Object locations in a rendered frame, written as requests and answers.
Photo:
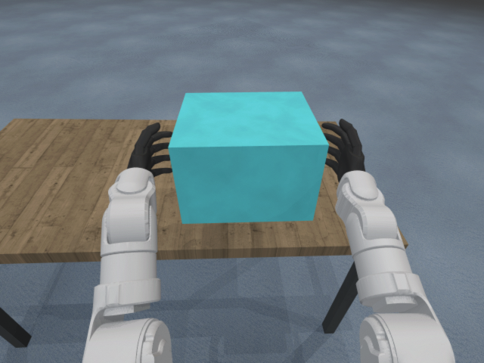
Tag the carton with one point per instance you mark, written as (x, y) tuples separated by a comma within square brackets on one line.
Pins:
[(247, 157)]

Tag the table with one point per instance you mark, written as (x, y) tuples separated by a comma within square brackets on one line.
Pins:
[(54, 180)]

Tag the robot right hand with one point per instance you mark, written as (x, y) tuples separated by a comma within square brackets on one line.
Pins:
[(349, 156)]

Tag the robot left hand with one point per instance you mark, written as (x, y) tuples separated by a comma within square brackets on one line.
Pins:
[(141, 156)]

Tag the robot right upper arm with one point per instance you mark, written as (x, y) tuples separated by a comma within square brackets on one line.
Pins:
[(403, 338)]

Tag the left robot forearm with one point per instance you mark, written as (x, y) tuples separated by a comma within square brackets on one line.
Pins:
[(128, 281)]

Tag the robot left upper arm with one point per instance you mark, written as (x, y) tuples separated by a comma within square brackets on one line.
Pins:
[(136, 341)]

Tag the right robot forearm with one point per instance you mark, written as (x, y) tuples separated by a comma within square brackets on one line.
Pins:
[(385, 280)]

